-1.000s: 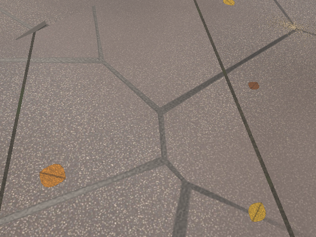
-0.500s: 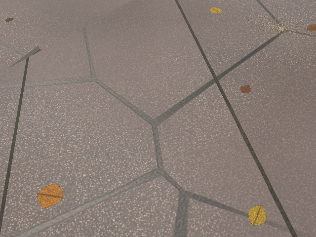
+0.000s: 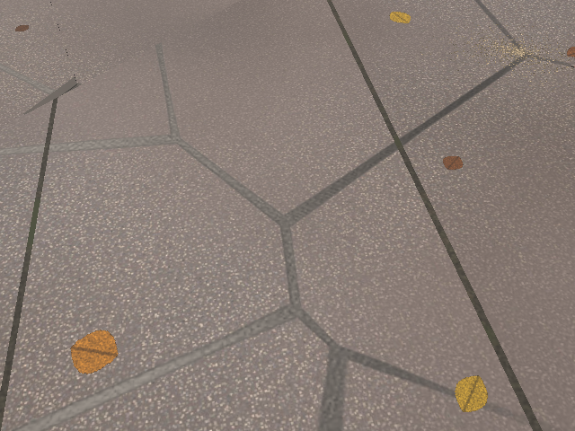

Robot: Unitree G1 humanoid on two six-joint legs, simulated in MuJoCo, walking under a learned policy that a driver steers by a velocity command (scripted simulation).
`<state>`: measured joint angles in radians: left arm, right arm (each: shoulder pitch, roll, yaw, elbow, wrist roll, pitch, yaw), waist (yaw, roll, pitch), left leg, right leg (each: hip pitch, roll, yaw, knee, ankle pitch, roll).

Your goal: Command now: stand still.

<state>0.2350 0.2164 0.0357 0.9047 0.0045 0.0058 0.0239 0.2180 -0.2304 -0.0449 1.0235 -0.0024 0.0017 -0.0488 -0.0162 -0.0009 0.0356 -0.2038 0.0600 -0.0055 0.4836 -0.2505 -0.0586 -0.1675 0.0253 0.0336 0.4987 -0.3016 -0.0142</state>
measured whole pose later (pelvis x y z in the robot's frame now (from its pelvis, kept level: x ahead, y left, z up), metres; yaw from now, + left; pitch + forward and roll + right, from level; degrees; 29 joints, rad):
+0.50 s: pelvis +0.07 +0.05 +0.00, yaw +0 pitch +0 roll -1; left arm 0.27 0.26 0.06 0.98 -0.04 -0.07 0.01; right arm 0.39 -0.20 -0.04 1.09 0.01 -0.11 0.01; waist -0.03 -0.03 -0.01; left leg -0.14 -0.01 0.05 0.45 -0.32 0.05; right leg -0.40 -0.01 0.02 1.06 -0.35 -0.06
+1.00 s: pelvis +0.34 +0.00 +0.00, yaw +1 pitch +0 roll -1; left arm 0.12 0.24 0.06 0.93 -0.01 -0.10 -0.04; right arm 0.34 -0.24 -0.04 1.00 0.03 -0.11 -0.01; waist -0.01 0.02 0.05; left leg -0.35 0.05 -0.04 1.22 -0.36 0.05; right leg -0.33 0.05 -0.07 0.46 -0.14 -0.07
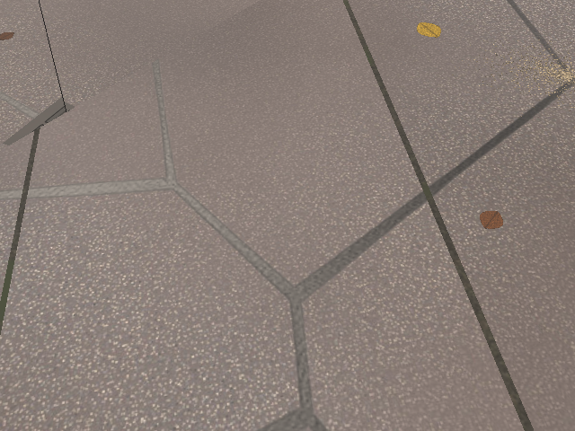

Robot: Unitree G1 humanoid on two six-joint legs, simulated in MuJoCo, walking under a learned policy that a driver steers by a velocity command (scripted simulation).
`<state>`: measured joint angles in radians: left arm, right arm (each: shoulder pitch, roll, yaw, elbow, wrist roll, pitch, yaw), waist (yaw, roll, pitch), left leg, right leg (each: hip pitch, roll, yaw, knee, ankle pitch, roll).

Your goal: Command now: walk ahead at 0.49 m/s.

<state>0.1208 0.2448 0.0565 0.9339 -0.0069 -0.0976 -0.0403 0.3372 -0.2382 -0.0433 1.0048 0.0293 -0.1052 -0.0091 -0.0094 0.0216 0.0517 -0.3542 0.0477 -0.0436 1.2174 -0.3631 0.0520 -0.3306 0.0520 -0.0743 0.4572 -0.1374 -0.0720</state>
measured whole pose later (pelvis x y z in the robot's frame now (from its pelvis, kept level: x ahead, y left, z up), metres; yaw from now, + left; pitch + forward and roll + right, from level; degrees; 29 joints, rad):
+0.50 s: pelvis +0.30 +0.06 +0.00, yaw +0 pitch +1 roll -1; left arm 0.33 0.26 0.04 1.03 -0.03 -0.09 -0.01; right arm 0.10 -0.24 -0.05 0.86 0.01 -0.10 0.03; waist 0.02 -0.02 0.04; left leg -0.41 -0.01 0.06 0.53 -0.15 0.06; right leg -0.29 0.00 0.03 1.12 -0.43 -0.05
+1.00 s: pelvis +0.59 +0.01 -0.01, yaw -1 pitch +2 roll +1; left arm 0.01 0.24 0.05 0.88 -0.01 -0.10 -0.04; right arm 0.38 -0.26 -0.05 1.02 0.01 -0.06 -0.01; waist -0.04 0.01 0.03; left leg -0.08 0.01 0.00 0.75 -0.47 0.01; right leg -0.49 -0.01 -0.05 0.56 -0.11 -0.06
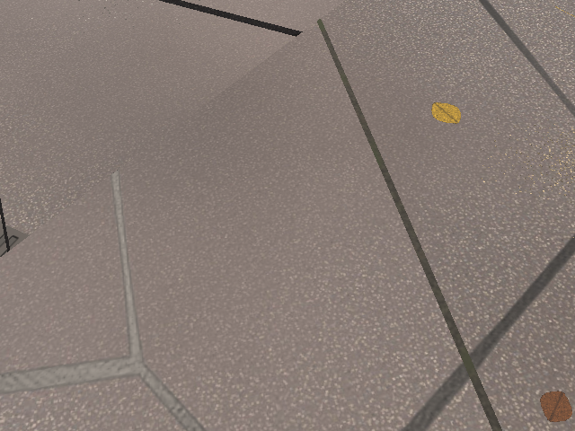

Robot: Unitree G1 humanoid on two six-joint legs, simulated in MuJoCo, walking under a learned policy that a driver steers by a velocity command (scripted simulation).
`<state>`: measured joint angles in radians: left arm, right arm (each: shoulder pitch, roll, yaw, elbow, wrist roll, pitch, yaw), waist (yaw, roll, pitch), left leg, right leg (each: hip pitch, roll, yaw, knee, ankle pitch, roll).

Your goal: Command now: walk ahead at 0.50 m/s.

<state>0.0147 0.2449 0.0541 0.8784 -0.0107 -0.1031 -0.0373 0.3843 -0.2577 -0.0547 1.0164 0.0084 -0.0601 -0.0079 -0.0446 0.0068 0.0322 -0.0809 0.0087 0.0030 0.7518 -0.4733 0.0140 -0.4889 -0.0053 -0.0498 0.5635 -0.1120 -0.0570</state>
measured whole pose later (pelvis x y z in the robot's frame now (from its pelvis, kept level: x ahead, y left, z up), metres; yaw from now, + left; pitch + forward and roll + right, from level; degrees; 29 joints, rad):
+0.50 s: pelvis +0.29 +0.03 +0.00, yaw +0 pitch +2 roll -2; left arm 0.39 0.26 0.06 1.05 -0.02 -0.05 0.01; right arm 0.01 -0.24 -0.05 0.84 0.02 -0.09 0.03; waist 0.06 0.02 0.01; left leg -0.50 0.04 0.03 0.50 -0.04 0.08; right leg 0.07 0.01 -0.05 0.35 -0.44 0.00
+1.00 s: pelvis +0.56 +0.02 +0.01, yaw +7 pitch +2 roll +2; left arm -0.03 0.25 0.05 0.86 -0.02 -0.11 -0.02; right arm 0.42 -0.24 -0.07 0.99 0.02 -0.06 -0.02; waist -0.09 -0.03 0.01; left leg 0.00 -0.04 -0.07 0.33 -0.37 0.01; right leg -0.50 -0.04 0.04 0.46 0.00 0.00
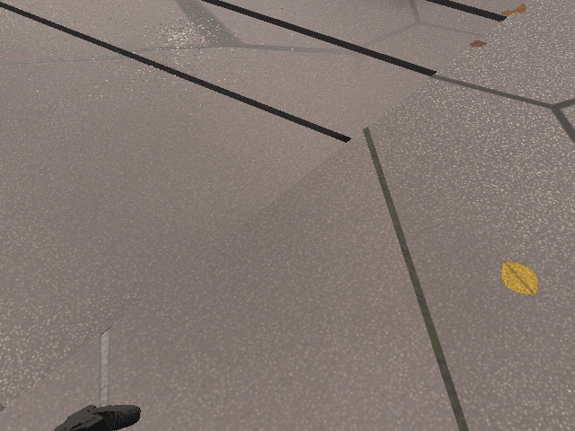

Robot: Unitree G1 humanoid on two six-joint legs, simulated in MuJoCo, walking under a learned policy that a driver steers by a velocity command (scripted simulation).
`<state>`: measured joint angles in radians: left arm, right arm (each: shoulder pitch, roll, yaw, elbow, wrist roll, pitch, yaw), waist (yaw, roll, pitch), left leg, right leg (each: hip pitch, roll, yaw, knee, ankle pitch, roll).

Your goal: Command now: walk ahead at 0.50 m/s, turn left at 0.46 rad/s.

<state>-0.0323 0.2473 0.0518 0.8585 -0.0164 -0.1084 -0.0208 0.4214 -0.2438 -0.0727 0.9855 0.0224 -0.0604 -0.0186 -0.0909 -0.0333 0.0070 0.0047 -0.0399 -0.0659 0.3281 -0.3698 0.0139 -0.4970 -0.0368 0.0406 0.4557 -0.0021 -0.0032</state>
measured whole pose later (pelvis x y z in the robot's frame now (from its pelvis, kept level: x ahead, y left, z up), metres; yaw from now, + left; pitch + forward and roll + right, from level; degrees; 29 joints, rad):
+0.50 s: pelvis +0.25 +0.02 +0.00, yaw +18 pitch +2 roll -3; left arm 0.31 0.26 0.07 0.95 0.08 -0.13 -0.01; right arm 0.10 -0.25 -0.05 0.75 -0.06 -0.07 0.07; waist 0.06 0.03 0.02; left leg -0.57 0.06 0.01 0.62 -0.06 0.06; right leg 0.10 -0.04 -0.29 0.26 -0.37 0.04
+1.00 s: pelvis +0.40 +0.07 +0.01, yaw +36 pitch +3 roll +0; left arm 0.21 0.33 0.02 0.79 0.02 -0.06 0.02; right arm 0.20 -0.31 -0.07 0.67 -0.02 -0.11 0.07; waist -0.02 -0.01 0.01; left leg -0.30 -0.13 -0.21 0.43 -0.17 0.05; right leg -0.34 -0.02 0.02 0.54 -0.23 0.04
